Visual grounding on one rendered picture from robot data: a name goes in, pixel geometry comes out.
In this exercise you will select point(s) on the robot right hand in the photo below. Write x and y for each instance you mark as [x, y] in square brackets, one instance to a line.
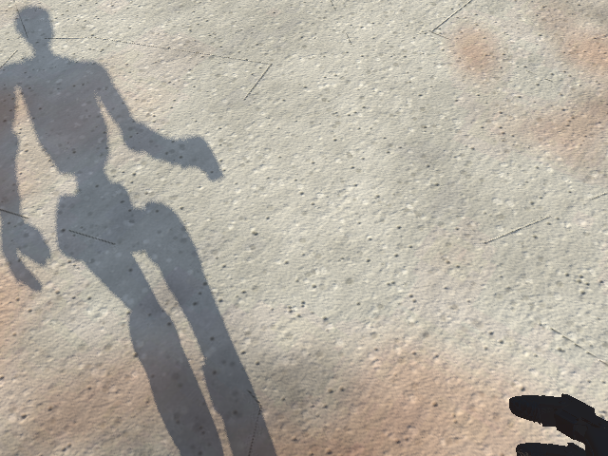
[570, 416]

